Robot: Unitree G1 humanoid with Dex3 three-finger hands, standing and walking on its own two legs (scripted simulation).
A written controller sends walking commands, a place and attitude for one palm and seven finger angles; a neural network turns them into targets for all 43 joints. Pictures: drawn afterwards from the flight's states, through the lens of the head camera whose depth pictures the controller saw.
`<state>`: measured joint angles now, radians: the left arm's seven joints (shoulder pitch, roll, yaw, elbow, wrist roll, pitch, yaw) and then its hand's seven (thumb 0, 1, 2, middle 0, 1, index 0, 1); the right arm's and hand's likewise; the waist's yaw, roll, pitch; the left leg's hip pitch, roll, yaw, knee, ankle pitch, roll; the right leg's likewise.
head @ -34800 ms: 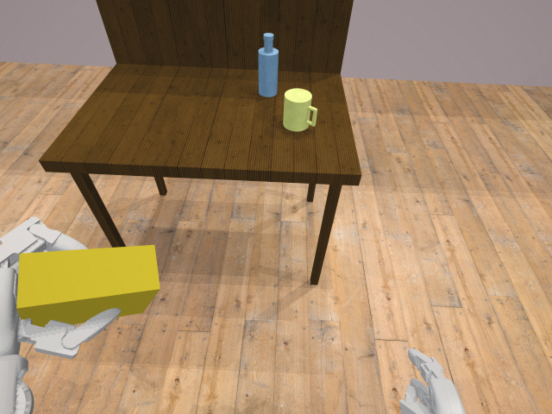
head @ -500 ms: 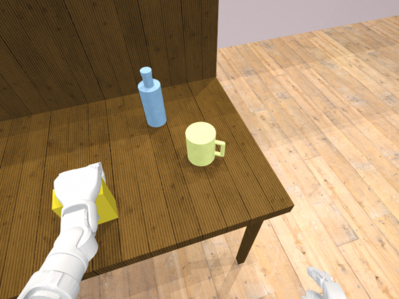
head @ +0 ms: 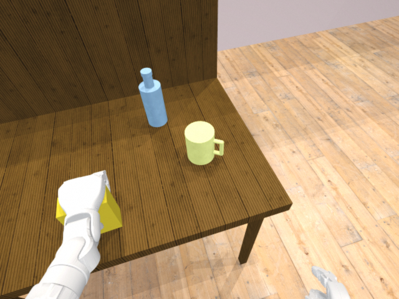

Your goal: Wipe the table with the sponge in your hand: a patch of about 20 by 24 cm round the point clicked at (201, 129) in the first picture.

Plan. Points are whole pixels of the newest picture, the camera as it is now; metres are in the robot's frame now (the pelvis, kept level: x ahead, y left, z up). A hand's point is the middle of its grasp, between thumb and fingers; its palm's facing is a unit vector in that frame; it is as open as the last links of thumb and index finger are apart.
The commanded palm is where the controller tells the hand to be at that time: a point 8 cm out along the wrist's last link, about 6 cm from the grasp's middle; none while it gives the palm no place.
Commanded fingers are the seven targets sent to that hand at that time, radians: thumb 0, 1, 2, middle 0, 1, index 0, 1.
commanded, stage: slide across to the third lane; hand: left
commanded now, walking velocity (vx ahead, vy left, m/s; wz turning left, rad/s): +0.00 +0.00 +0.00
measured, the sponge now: (95, 217) +0.29 +0.29 -0.06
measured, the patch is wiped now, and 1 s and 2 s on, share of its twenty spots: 0.70 0.75 0.95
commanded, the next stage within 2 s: wipe forward along the third lane in 0.50 s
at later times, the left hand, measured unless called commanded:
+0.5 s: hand (118, 197) +0.32 +0.22 -0.01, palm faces -0.08 -0.01 -1.00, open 9.6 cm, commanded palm +0.30 +0.19 +0.03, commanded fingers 0.00 0.10 1.30 -1.20 -1.60 -1.20 -1.60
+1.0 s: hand (124, 181) +0.37 +0.23 -0.01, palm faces -0.12 +0.02 -0.99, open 9.6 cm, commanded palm +0.35 +0.22 +0.02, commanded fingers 0.00 0.10 1.30 -1.20 -1.60 -1.20 -1.60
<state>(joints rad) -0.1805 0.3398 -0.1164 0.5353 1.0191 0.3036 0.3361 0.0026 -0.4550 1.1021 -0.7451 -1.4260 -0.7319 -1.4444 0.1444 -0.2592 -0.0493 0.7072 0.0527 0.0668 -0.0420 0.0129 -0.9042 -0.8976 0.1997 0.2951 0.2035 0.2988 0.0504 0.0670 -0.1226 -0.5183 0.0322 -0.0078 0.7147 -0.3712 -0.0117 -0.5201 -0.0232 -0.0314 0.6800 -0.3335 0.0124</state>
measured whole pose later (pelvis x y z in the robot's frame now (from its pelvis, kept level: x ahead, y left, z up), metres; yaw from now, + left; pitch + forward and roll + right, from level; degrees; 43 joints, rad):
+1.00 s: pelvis -0.02 -0.02 +0.00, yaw -1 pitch +13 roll +0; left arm -0.59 0.28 -0.13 0.99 1.03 0.30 0.40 0.00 -0.49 1.11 -0.80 -1.37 -0.79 -1.39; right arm 0.16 -0.25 -0.04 0.78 0.05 0.08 -0.04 0.01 -0.90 -0.90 0.20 0.30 0.20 0.30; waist 0.00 0.05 -0.13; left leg -0.60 0.05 0.00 0.70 -0.33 -0.03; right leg -0.62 -0.01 -0.03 0.69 -0.30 -0.01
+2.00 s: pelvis -0.03 +0.01 -0.03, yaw -2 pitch +23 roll -2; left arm -1.00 0.49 -0.06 1.30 1.06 0.29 0.35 0.01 -0.50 1.12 -0.80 -1.37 -0.79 -1.39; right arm 0.28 -0.26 -0.02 0.77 0.03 0.04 -0.01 0.01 -0.90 -0.90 0.20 0.30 0.20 0.30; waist -0.12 0.05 -0.15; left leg -0.90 0.05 0.00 0.88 -0.38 0.01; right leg -0.89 0.00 -0.01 0.79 -0.30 0.03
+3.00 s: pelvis +0.01 +0.02 -0.01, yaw -2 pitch +20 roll -2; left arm -0.76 0.36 -0.13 1.08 1.02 0.31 0.40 0.00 -0.46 1.12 -0.73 -1.44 -0.72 -1.46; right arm 0.22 -0.24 -0.05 0.76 0.04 0.12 0.03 0.01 -0.90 -0.90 0.20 0.30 0.20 0.30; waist -0.03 0.05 -0.18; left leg -0.74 0.05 0.01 0.79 -0.41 0.01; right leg -0.73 -0.01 -0.01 0.70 -0.33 0.03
